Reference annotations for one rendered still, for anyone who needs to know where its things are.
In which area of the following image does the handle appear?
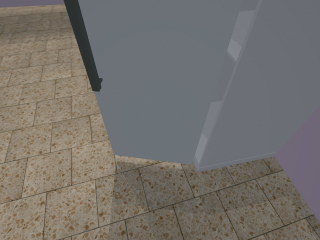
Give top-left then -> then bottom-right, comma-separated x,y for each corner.
63,0 -> 103,92

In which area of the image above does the fridge door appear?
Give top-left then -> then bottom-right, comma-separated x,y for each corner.
78,0 -> 243,165

